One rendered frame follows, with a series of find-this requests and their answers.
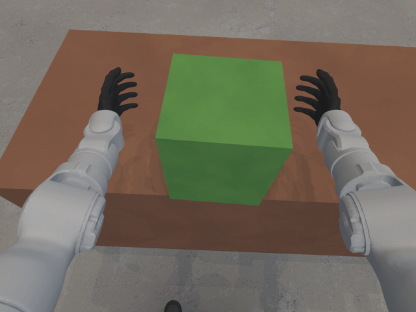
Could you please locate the right robot forearm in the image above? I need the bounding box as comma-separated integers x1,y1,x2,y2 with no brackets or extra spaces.
317,110,416,200

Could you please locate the carton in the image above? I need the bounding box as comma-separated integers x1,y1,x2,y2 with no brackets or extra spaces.
155,53,293,205

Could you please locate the robot left hand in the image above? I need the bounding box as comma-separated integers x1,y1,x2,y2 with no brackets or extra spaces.
97,67,138,117

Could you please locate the pedestal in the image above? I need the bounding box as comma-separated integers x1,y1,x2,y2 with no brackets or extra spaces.
0,29,416,257

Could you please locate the robot right hand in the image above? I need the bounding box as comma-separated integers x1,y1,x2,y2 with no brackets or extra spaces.
294,69,341,126

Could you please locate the right robot upper arm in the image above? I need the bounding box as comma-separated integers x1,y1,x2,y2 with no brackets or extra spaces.
339,185,416,312

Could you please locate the left robot upper arm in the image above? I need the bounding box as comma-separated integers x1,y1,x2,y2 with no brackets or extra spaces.
0,180,106,312

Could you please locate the left robot forearm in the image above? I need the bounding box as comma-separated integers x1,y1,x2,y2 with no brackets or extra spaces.
17,110,124,238

